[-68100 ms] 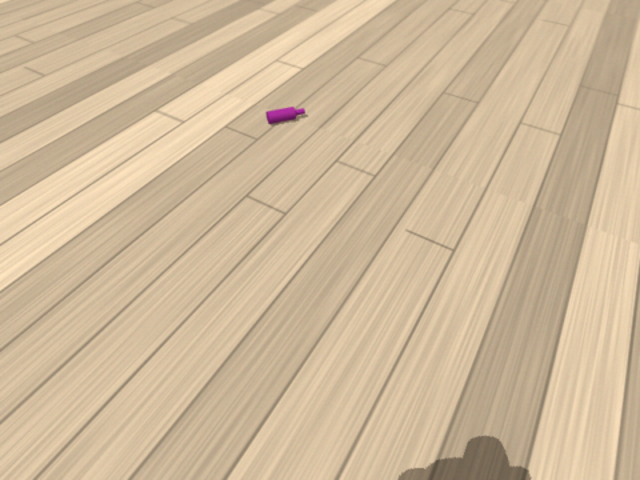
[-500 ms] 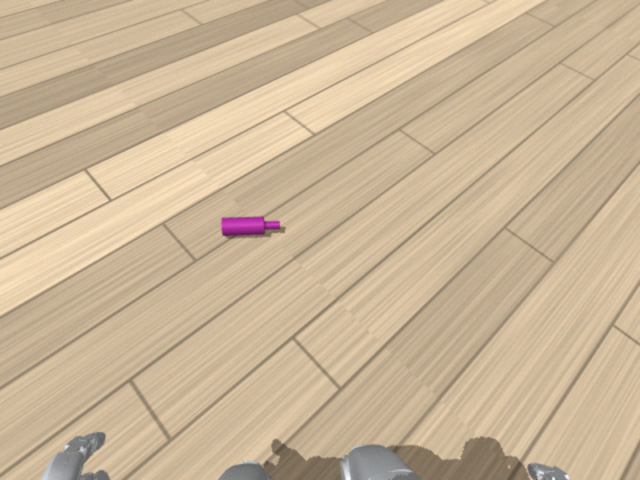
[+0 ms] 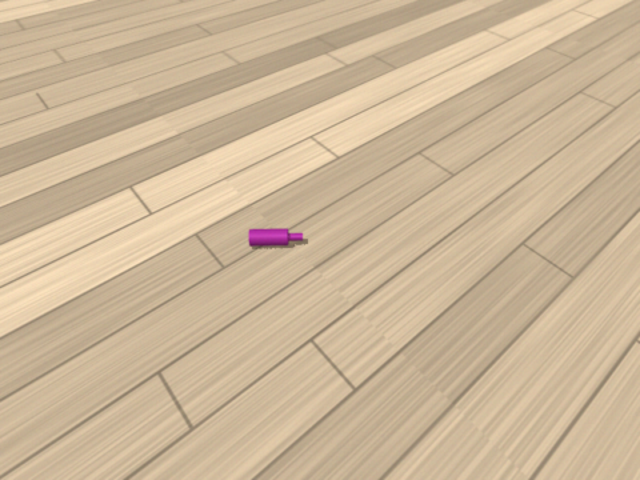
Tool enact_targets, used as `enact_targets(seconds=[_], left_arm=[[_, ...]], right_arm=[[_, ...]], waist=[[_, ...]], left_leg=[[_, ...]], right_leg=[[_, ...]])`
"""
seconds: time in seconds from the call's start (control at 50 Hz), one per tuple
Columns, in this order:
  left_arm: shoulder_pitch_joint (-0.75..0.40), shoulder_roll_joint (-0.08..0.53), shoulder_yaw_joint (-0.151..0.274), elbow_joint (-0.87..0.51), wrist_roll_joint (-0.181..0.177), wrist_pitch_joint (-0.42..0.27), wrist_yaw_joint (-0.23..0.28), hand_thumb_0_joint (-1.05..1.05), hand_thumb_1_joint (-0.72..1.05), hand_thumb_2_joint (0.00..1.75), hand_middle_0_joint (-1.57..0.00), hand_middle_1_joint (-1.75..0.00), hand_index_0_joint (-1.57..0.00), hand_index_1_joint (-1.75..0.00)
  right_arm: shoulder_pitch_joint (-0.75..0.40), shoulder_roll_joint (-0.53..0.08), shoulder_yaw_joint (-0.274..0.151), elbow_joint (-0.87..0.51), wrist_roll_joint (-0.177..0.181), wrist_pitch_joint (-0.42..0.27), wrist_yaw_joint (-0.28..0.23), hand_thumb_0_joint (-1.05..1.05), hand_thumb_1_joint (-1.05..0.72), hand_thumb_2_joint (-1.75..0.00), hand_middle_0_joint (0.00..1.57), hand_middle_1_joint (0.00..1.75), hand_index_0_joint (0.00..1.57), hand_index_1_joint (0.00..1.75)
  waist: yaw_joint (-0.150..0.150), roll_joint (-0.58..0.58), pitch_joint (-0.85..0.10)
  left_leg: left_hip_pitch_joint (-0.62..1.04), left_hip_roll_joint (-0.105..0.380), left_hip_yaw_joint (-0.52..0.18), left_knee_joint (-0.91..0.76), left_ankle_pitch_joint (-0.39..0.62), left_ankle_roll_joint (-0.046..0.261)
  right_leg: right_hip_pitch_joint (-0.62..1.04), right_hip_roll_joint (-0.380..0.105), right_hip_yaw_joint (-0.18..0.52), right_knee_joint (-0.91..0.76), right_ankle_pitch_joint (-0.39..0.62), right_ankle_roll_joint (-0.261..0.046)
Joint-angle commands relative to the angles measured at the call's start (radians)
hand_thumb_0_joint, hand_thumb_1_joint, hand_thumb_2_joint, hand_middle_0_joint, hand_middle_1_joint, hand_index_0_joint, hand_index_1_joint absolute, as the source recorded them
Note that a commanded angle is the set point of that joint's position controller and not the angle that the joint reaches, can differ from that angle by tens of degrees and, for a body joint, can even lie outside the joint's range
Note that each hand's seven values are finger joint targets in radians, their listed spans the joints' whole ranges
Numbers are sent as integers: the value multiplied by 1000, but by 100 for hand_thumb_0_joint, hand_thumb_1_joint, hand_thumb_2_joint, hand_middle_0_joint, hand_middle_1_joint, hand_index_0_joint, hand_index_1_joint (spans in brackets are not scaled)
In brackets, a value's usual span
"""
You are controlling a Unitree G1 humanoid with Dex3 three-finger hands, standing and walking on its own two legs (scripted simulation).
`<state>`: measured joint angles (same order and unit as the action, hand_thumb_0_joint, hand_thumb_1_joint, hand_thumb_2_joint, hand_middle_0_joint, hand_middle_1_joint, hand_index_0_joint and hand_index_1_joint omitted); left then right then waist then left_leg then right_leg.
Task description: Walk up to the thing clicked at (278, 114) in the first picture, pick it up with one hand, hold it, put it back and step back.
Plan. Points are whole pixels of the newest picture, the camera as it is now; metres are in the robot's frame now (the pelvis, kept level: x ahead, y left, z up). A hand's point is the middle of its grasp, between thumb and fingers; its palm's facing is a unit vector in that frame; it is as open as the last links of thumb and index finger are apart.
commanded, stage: step back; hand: left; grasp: from above
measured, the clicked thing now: (276, 237) +1.09 +0.19 -0.73
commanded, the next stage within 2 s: stand in 0.76 s
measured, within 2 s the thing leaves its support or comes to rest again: neither
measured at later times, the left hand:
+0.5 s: hand out of the picture +0.11 +0.27 -0.15, palm faces +0.04 -0.93 -0.36, open 7.4 cm
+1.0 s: hand out of the picture +0.14 +0.26 -0.14, palm faces -0.01 -0.94 -0.34, open 7.4 cm
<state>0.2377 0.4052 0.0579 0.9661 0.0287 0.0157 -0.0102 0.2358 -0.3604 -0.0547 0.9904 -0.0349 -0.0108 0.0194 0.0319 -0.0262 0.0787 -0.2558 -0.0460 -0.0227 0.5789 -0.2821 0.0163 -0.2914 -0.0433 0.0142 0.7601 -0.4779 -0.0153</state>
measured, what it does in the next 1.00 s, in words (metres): steps on the spot: left foot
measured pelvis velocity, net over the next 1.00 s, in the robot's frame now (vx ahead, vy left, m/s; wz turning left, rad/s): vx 0.05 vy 0.01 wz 0.00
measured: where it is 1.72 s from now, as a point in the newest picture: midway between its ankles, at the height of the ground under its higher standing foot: outside the picture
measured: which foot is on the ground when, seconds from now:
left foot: down 0.00-0.18, up 0.20-0.40, down 0.42-1.00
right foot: down 0.00-1.00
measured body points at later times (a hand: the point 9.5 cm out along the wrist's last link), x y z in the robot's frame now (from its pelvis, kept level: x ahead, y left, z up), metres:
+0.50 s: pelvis +0.04 +0.00 +0.00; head +0.07 +0.01 +0.45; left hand +0.11 +0.32 -0.13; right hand +0.13 -0.31 -0.12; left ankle +0.08 +0.13 -0.73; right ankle +0.03 -0.13 -0.73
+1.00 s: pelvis +0.05 +0.01 +0.02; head +0.06 +0.01 +0.47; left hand +0.14 +0.31 -0.11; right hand +0.17 -0.28 -0.11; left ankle +0.08 +0.13 -0.73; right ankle +0.03 -0.13 -0.73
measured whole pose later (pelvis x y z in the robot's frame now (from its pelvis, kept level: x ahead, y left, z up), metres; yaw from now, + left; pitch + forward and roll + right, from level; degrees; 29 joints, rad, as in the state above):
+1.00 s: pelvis +0.05 +0.01 +0.02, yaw +0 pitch -3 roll +0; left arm 0.08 0.35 0.00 1.12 0.01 -0.02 -0.01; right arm 0.03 -0.33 -0.01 1.12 -0.01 -0.02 0.01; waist 0.01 0.00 0.06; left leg -0.17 0.02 0.03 0.36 -0.15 -0.01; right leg -0.08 -0.03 -0.02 0.35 -0.22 0.03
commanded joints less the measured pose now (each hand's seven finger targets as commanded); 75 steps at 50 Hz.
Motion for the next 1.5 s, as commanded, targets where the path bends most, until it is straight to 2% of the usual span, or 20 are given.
enact_targets(seconds=[0.0,0.06,0.12,0.14,0.16,0.18,0.2,0.24,0.32,0.38,0.4,0.42,0.44,0.46,0.54,0.6,0.68,0.8,1.26,1.48], left_arm=[[-94,188,44,-96,-12,-51,6,0,90,90,-20,-30,-20,-30],[-46,175,49,-57,-10,-57,-1,0,90,90,-20,-30,-20,-30],[36,166,57,-6,3,-64,13,0,90,90,-20,-30,-20,-30],[58,216,72,-4,14,-70,21,0,90,90,-20,-30,-20,-30],[52,304,88,-17,18,-74,25,0,90,90,-20,-30,-20,-30],[-26,322,93,-46,17,-77,22,0,90,90,-20,-30,-20,-30],[-66,293,89,-65,9,-82,23,0,90,90,-20,-30,-20,-30],[-96,242,74,-62,3,-91,26,0,90,90,-20,-30,-20,-30],[-133,228,55,-60,-2,-85,20,0,90,90,-20,-30,-20,-30],[-129,210,35,-57,-16,-65,21,0,90,90,-20,-30,-20,-30],[-127,185,26,-61,-20,-61,23,0,90,90,-20,-30,-20,-30],[-111,155,15,-64,-31,-54,24,0,90,90,-20,-30,-20,-30],[-108,170,21,-45,-40,-43,26,0,90,90,-20,-30,-20,-30],[-122,164,18,-38,-33,-42,28,0,90,90,-20,-30,-20,-30],[-104,184,17,10,-27,-52,26,0,90,90,-20,-30,-20,-30],[-132,193,16,33,-24,-54,25,0,90,90,-20,-30,-20,-30],[-168,177,10,46,-22,-53,23,0,90,90,-20,-30,-20,-30],[-178,152,-17,87,-24,-62,18,0,90,90,-20,-30,-20,-30],[-164,161,-22,118,-17,-55,12,0,90,90,-20,-30,-20,-30],[-162,166,-20,109,-21,-51,12,0,90,90,-20,-30,-20,-30]], right_arm=[[-17,-284,-68,-87,-4,-44,-20,0,-90,-90,20,30,20,30],[-59,-276,-66,-90,-3,-34,-16,0,-90,-90,20,30,20,30],[-103,-211,-43,-107,12,-7,-14,0,-90,-90,20,30,20,30],[-100,-158,-25,-122,17,-4,-17,0,-90,-90,20,30,20,30],[-112,-140,-22,-128,12,-3,-24,0,-90,-90,20,30,20,30],[-94,-212,-43,-103,4,-1,-31,0,-90,-90,20,30,20,30],[-48,-230,-48,-85,8,-7,-28,0,-90,-90,20,30,20,30],[-33,-205,-44,-55,10,-14,-24,0,-90,-90,20,30,20,30],[-27,-174,-32,-35,7,-19,-15,0,-90,-90,20,30,20,30],[-33,-163,-32,-13,5,-26,-24,0,-90,-90,20,30,20,30],[-28,-186,-38,-6,3,-29,-31,0,-90,-90,20,30,20,30],[-60,-234,-39,-18,1,-34,-36,0,-90,-90,20,30,20,30],[-112,-272,-41,-29,14,-31,-34,0,-90,-90,20,30,20,30],[-126,-270,-40,-22,14,-29,-33,0,-90,-90,20,30,20,30],[-193,-217,-14,-7,20,-24,-35,0,-90,-90,20,30,20,30],[-219,-200,-10,15,22,-18,-34,0,-90,-90,20,30,20,30],[-248,-194,-6,42,18,-20,-30,0,-90,-90,20,30,20,30],[-247,-186,0,64,32,-30,-20,0,-90,-90,20,30,20,30],[-207,-198,8,105,27,-22,-15,0,-90,-90,20,30,20,30],[-183,-196,14,104,25,-22,-17,0,-90,-90,20,30,20,30]], waist=[[-37,130,-18],[-30,203,-29],[34,115,-47],[47,-34,-47],[61,-163,-27],[32,-75,39],[8,-23,52],[-3,-22,39],[-17,-133,-33],[-36,-89,-77],[-36,-26,-112],[-20,79,-155],[-9,119,-165],[-13,122,-160],[-1,138,-157],[-15,79,-142],[-19,64,-135],[-33,24,-155],[-35,29,-70],[-37,27,-81]], left_leg=[[119,308,-404,-289,-169,199],[-2,250,-283,-260,-111,157],[-213,167,-167,-101,-214,74],[-330,83,-113,63,-234,28],[-385,-26,-62,254,-293,1],[-323,43,-121,336,-281,-10],[-316,63,-130,347,-232,-9],[-264,84,-127,292,-172,-11],[-88,77,-4,97,-114,-17],[84,51,46,-127,139,-6],[130,101,-10,-123,300,9],[108,224,-159,-138,376,54],[37,285,-230,-138,343,136],[32,309,-240,-144,380,153],[7,204,-105,-118,339,44],[41,176,-70,-118,271,22],[67,188,-71,-174,249,22],[182,187,-59,-206,388,10],[139,177,-60,-316,122,-9],[140,178,-58,-307,165,-7]], right_leg=[[-208,-14,39,82,-58,-16],[-29,22,-28,-72,17,-8],[265,68,-48,-304,170,-13],[326,-51,170,-407,47,-43],[225,-281,502,-574,-278,-143],[82,-373,568,-588,-336,-217],[94,-349,502,-550,-225,-228],[92,-273,338,-497,23,-179],[69,-199,127,-385,423,-135],[42,-144,50,-232,632,-80],[44,-115,27,-178,629,-46],[45,-46,-6,-143,480,-5],[87,9,-18,-109,246,6],[107,10,-9,-136,178,0],[180,-45,33,-265,378,-17],[161,-73,60,-316,439,-23],[163,-67,50,-363,414,-13],[183,-88,47,-432,509,3],[144,-89,57,-521,253,3],[141,-90,60,-504,284,0]])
